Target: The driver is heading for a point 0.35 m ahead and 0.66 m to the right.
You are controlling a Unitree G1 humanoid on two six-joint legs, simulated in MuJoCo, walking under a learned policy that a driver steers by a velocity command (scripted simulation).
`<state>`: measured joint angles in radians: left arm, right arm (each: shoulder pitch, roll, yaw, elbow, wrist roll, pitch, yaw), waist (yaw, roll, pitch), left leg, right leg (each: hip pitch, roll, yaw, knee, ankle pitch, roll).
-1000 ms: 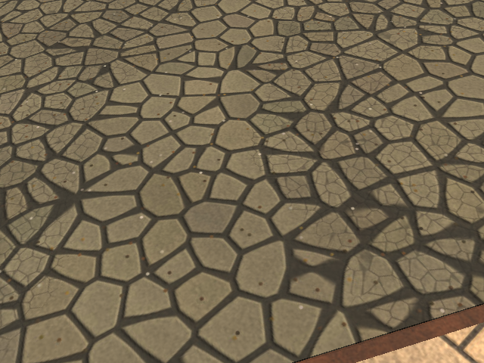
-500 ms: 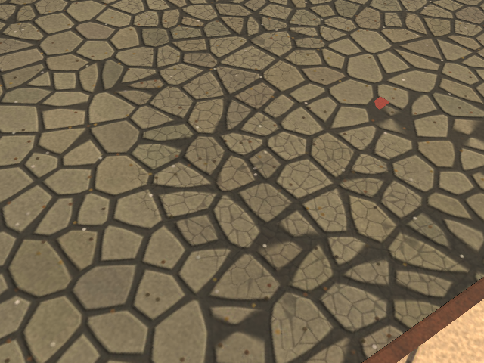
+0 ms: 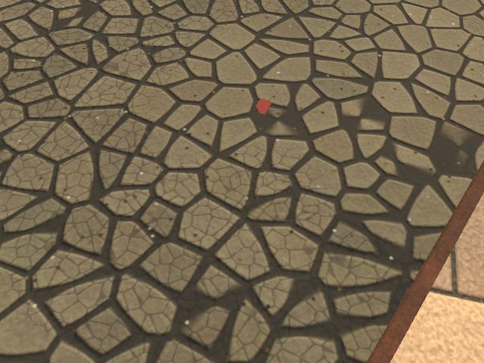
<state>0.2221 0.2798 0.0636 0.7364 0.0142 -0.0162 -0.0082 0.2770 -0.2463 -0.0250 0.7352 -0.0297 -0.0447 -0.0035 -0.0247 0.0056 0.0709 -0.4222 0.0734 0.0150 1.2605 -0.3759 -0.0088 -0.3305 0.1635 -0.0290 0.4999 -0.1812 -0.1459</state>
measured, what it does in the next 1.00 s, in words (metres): walks ahead, turning right: left foot, then right foot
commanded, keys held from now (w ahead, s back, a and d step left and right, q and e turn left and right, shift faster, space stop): w+e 0.16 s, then w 0.50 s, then w+e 0.34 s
